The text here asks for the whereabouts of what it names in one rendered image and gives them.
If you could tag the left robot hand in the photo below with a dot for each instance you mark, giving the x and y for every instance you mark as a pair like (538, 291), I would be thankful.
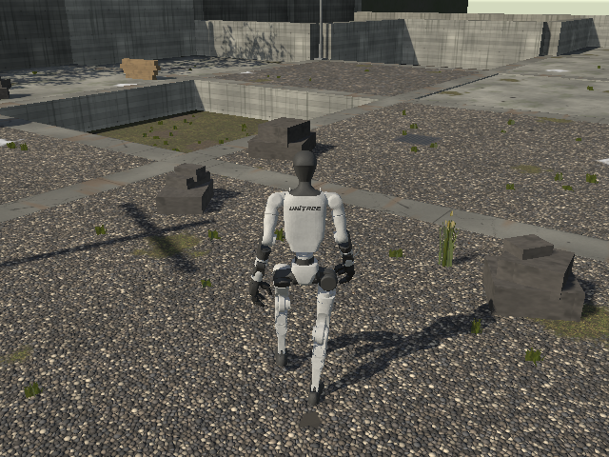
(254, 292)

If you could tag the robot left foot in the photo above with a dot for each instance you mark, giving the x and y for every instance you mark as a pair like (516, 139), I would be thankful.
(281, 358)

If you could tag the right robot forearm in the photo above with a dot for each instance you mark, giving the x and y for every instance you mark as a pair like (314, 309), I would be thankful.
(346, 251)

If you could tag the left robot upper arm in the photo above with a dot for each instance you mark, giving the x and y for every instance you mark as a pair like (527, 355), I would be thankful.
(274, 201)

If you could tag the humanoid robot torso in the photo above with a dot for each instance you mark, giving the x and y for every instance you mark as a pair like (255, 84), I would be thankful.
(304, 218)

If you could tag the left robot forearm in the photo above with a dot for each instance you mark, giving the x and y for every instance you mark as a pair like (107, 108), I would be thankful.
(261, 260)

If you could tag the right robot upper arm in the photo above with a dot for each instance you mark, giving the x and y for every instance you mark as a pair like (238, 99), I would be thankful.
(334, 201)

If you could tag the right robot hand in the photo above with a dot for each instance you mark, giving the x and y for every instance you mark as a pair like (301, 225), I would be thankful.
(340, 269)

